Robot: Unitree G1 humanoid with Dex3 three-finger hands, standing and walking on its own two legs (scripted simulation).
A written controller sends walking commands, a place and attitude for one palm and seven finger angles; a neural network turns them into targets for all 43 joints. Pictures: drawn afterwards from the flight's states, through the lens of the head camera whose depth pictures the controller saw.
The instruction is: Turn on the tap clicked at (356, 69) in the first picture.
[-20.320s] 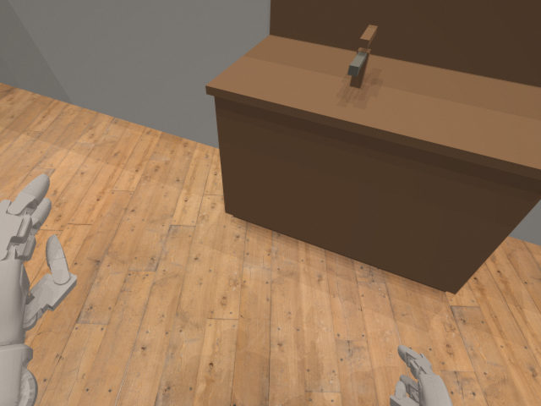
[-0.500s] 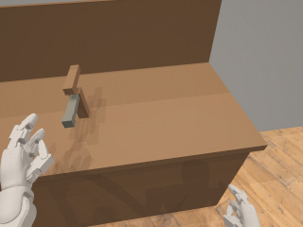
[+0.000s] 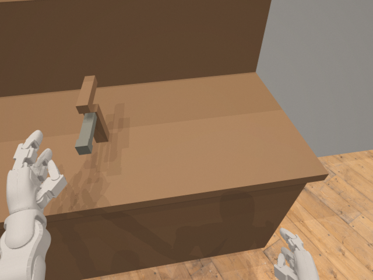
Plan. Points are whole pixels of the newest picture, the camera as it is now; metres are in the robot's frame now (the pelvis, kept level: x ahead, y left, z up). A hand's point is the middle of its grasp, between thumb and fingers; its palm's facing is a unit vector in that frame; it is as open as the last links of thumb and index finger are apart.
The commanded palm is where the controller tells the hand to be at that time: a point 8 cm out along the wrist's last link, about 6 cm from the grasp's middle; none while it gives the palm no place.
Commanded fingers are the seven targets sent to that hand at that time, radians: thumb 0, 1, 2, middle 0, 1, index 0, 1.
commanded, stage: reach beside the lever's end, fingers flat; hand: left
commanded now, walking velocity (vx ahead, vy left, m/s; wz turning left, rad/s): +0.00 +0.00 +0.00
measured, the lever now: (84, 146) +0.36 +0.29 +0.09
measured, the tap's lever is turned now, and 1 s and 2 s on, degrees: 0 0 10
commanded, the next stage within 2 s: push the lever round in 1.18 s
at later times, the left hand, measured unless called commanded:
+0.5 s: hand (64, 162) +0.30 +0.30 +0.11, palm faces +0.48 -0.87 -0.10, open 7.7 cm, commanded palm +0.27 +0.34 +0.10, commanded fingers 0.00 0.90 0.90 -0.15 -0.16 -0.15 -0.16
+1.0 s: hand (67, 153) +0.34 +0.32 +0.09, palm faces +0.47 -0.88 -0.10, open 7.8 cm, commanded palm +0.29 +0.35 +0.09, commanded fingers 0.00 0.90 0.90 -0.15 -0.15 -0.15 -0.15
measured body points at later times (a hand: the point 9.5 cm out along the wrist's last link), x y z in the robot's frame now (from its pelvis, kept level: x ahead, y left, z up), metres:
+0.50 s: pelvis +0.00 +0.00 +0.00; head +0.01 -0.01 +0.45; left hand +0.27 +0.34 +0.11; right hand +0.15 -0.24 -0.10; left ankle +0.04 +0.14 -0.72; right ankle -0.02 -0.10 -0.72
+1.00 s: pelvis +0.00 +0.02 -0.01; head +0.03 +0.01 +0.44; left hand +0.31 +0.36 +0.10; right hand +0.12 -0.25 -0.11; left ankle +0.04 +0.14 -0.72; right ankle -0.02 -0.10 -0.72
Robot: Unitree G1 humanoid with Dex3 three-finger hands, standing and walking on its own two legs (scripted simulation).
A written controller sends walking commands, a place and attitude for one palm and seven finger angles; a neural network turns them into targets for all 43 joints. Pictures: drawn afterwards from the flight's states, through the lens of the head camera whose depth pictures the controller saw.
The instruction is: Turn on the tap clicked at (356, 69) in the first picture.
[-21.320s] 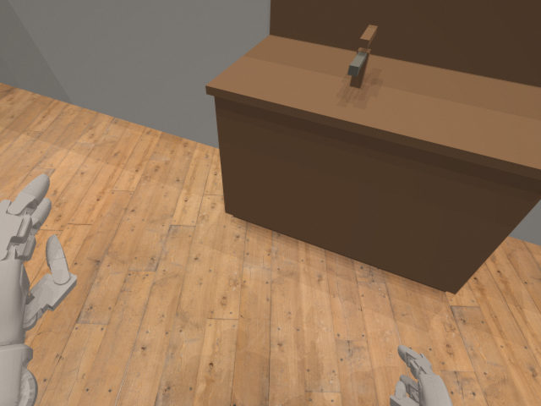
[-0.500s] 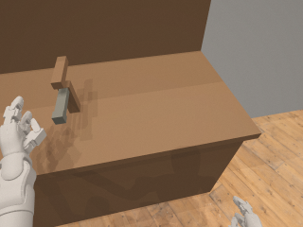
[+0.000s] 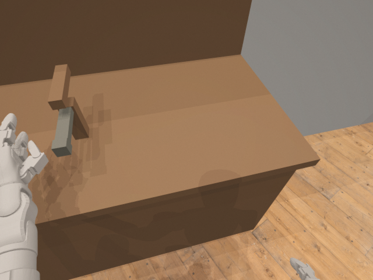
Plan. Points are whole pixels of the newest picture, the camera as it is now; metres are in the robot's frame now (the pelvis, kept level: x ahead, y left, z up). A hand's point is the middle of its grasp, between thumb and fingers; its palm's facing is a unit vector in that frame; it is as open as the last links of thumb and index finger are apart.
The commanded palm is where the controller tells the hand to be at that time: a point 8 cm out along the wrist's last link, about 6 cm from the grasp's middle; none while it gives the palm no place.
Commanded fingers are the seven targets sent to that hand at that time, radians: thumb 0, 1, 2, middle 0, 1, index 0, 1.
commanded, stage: reach beside the lever's end, fingers flat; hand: left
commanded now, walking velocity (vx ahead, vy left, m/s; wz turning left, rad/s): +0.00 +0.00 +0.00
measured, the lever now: (62, 147) +0.35 +0.28 +0.10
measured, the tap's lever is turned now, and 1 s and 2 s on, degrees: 0 10 32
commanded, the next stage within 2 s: push the lever round in 0.18 s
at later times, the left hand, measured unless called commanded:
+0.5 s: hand (55, 156) +0.33 +0.29 +0.10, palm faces +0.49 -0.87 -0.09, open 7.8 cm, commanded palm +0.28 +0.32 +0.10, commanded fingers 0.00 0.90 0.90 -0.15 -0.15 -0.15 -0.15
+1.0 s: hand (68, 154) +0.33 +0.27 +0.10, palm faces +0.49 -0.87 -0.09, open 7.7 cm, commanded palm +0.29 +0.30 +0.10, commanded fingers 0.00 0.90 0.90 -0.15 -0.15 -0.15 -0.15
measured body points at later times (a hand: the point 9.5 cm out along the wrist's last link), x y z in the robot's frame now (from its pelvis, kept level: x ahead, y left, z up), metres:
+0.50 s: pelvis +0.00 -0.01 +0.00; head +0.02 -0.01 +0.45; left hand +0.29 +0.33 +0.11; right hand +0.16 -0.25 -0.10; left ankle +0.03 +0.13 -0.72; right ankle -0.02 -0.12 -0.72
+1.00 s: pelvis +0.00 -0.01 +0.00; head +0.02 -0.02 +0.45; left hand +0.30 +0.31 +0.10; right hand +0.14 -0.27 -0.11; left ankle +0.03 +0.13 -0.72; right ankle -0.02 -0.12 -0.72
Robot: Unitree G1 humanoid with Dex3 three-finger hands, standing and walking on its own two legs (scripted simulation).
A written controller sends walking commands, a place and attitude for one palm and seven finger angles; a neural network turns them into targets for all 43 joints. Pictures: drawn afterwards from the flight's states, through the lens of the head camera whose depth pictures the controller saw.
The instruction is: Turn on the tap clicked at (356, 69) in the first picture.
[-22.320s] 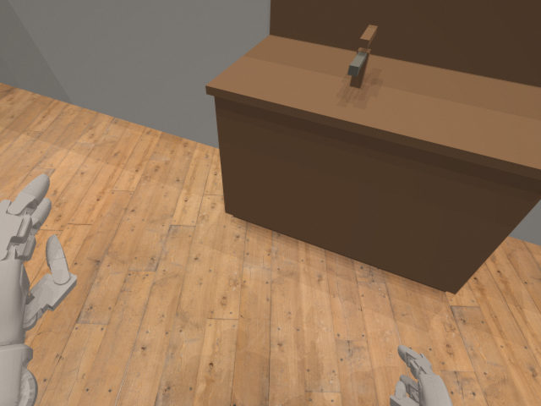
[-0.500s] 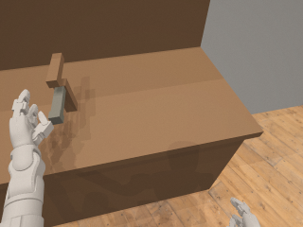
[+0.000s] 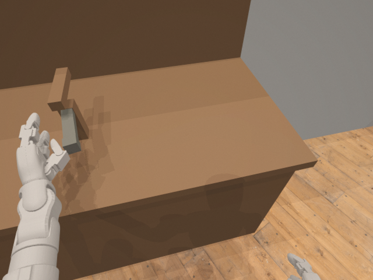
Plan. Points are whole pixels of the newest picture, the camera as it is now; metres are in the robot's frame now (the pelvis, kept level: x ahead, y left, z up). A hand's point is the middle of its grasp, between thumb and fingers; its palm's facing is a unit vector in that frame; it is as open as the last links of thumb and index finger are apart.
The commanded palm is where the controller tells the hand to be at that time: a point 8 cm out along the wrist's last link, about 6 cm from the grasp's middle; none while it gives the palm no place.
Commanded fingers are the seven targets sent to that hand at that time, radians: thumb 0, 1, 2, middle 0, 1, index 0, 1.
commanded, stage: push the lever round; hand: left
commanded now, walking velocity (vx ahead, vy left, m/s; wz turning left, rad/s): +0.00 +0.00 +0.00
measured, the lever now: (71, 144) +0.36 +0.27 +0.10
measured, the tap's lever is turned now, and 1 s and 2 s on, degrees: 10 32 58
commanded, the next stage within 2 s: none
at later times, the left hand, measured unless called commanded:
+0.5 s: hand (82, 151) +0.35 +0.24 +0.10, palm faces +0.55 -0.83 -0.06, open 7.6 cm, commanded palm +0.30 +0.27 +0.10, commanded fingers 0.00 0.90 0.90 -0.15 -0.15 -0.15 -0.15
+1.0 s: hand (98, 146) +0.36 +0.21 +0.10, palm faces +0.65 -0.76 -0.06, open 7.6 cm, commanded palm +0.32 +0.23 +0.10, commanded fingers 0.00 0.90 0.90 -0.15 -0.15 -0.15 -0.15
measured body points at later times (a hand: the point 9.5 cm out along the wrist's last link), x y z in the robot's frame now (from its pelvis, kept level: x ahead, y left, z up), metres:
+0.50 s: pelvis +0.00 +0.01 +0.00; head +0.02 +0.00 +0.45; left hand +0.32 +0.29 +0.10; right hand +0.16 -0.23 -0.10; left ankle +0.04 +0.14 -0.72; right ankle -0.02 -0.11 -0.72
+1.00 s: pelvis +0.00 +0.00 +0.00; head +0.01 -0.01 +0.45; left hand +0.32 +0.25 +0.11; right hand +0.16 -0.24 -0.10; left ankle +0.04 +0.14 -0.72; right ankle -0.02 -0.11 -0.72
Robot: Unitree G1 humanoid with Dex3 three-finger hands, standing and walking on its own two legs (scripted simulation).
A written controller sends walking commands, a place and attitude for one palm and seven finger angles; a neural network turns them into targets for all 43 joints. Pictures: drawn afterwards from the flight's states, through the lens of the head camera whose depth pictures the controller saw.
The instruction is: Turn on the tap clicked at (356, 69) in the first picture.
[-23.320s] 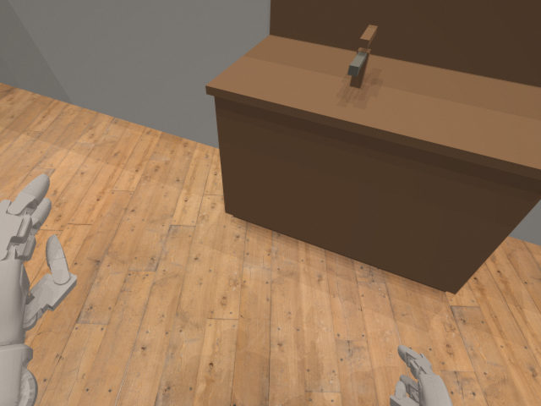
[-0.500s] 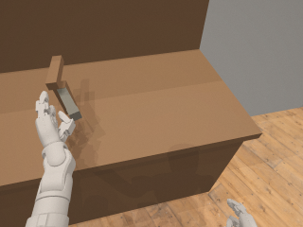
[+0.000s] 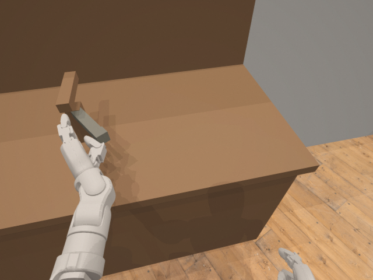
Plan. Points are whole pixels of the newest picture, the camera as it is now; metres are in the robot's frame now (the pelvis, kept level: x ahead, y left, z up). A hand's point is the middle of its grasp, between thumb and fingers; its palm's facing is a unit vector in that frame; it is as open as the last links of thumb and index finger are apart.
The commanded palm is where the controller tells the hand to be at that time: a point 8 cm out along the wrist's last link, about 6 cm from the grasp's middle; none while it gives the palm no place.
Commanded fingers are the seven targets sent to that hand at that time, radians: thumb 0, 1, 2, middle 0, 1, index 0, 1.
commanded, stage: push the lever round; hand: left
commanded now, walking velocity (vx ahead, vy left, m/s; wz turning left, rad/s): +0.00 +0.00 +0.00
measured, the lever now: (100, 136) +0.40 +0.23 +0.10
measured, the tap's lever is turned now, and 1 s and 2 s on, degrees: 32 58 78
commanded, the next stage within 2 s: lift the hand up off the lever in 1.58 s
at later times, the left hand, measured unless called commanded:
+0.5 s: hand (118, 136) +0.40 +0.19 +0.10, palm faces +0.72 -0.69 -0.07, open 7.6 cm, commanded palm +0.35 +0.20 +0.10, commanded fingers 0.00 0.90 0.90 -0.15 -0.15 -0.15 -0.15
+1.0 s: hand (124, 130) +0.43 +0.18 +0.09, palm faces +0.78 -0.62 -0.09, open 7.6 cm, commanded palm +0.37 +0.18 +0.10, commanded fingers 0.00 0.90 0.90 -0.15 -0.15 -0.15 -0.15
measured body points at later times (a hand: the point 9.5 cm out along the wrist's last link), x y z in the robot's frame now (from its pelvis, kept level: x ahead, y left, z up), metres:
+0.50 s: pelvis +0.00 -0.01 +0.00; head +0.02 -0.01 +0.45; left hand +0.36 +0.22 +0.10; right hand +0.14 -0.25 -0.12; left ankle +0.04 +0.14 -0.71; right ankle -0.02 -0.11 -0.72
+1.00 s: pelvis +0.01 +0.00 -0.01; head +0.04 +0.00 +0.44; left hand +0.38 +0.21 +0.10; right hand +0.14 -0.24 -0.13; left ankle +0.04 +0.14 -0.71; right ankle -0.02 -0.11 -0.72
